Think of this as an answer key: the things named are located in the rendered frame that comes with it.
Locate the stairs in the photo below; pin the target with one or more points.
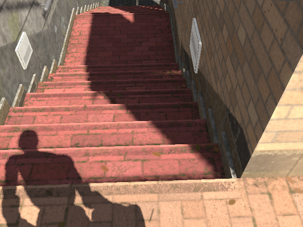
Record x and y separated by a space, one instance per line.
108 123
126 9

